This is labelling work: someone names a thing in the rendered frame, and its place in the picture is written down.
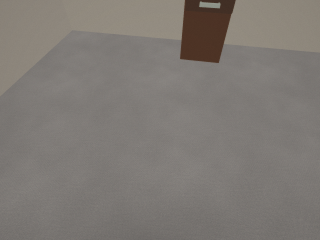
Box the cabinet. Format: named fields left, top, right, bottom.
left=180, top=0, right=231, bottom=63

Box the handle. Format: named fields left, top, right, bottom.
left=199, top=2, right=221, bottom=9

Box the drawer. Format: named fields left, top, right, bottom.
left=185, top=0, right=236, bottom=14

